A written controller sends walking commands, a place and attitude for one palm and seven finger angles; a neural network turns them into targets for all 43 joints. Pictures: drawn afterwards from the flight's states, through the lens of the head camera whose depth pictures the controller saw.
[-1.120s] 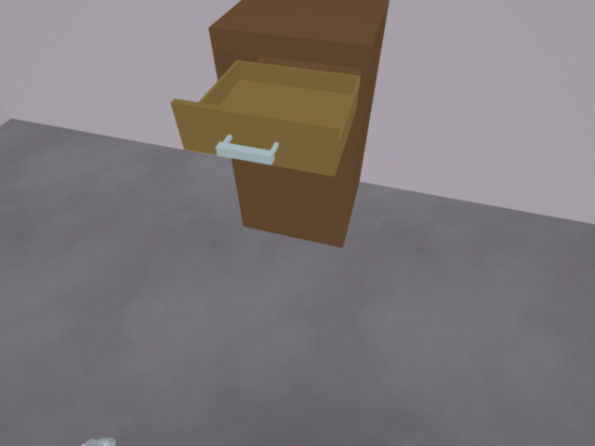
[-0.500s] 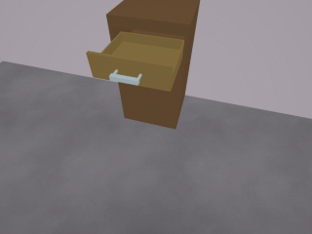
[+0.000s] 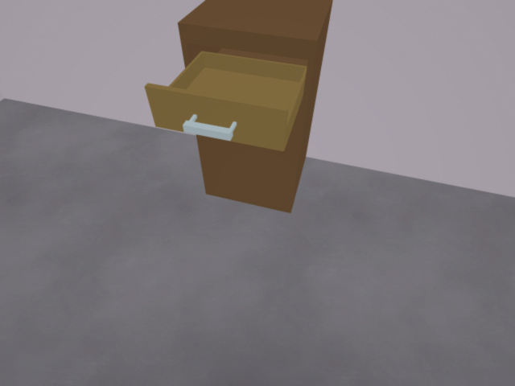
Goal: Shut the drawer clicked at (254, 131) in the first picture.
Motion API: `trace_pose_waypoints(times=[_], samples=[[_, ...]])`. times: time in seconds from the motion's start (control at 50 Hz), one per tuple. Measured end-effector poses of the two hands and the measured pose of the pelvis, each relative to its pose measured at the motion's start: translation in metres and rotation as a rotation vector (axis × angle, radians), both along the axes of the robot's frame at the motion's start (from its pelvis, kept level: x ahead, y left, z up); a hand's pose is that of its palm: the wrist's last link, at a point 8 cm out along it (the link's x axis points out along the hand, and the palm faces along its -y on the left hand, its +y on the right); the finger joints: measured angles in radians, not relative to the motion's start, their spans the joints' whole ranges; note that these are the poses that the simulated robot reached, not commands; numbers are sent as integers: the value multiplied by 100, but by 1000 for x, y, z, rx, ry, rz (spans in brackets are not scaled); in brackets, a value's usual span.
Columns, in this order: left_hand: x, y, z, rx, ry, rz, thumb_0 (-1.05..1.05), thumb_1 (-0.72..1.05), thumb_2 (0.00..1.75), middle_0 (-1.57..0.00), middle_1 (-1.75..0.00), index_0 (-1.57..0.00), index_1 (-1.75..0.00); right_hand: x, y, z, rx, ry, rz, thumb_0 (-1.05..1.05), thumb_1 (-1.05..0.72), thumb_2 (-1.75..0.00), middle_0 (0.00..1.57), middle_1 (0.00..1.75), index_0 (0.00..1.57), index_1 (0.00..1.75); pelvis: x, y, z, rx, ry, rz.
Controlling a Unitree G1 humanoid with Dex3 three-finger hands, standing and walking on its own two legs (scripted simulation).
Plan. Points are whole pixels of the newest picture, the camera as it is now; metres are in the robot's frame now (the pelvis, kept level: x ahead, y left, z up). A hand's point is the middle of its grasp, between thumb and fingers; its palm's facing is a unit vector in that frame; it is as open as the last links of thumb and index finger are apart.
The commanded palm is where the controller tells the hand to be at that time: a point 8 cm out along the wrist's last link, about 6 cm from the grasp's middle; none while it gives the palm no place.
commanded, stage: look at it before walking up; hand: left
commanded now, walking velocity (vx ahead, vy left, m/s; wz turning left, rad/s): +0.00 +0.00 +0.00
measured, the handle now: (210, 125) +0.78 +0.18 -0.06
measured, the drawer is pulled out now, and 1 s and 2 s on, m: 0.30 0.30 0.30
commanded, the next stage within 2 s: turn to face it in 0.62 s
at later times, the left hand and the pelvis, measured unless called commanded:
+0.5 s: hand out of the picture +0.08 +0.24 -0.16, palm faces -0.03 -0.94 -0.33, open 7.4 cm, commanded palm none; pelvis +0.01 +0.00 +0.00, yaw +0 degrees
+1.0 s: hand out of the picture +0.08 +0.23 -0.17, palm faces -0.07 -0.95 -0.32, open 7.4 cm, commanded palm none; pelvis +0.01 +0.00 +0.00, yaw -4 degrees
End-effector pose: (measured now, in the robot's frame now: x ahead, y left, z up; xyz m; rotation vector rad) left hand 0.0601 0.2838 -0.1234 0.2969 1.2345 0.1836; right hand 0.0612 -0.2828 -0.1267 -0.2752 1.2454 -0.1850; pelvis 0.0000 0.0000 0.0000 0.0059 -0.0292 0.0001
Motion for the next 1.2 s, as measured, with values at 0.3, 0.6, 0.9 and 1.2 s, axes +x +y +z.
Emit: trace_pose_waypoints(times=[0.3,0.6,0.9,1.2], samples=[[3,4,0,7,17,4,0,90,90,-20,-30,-20,-30,11,-1,2,-7,-1,1,0,-90,-90,20,30,20,30,8,1,1,0,4,-1],[16,3,2,9,1,-3,0,90,90,-20,-30,-20,-30,21,-4,4,-12,-13,0,0,-90,-90,20,30,20,30,15,0,1,0,5,-4],[20,0,2,13,13,-15,0,90,90,-20,-30,-20,-30,18,-6,1,-11,-24,-28,0,-90,-90,20,30,20,30,15,-2,0,-1,7,-38],[13,-42,-23,-79,62,-80,0,90,90,-20,-30,-20,-30,-51,33,-25,77,43,-183,0,-91,-90,20,30,20,30,3,1,-12,6,14,-121]])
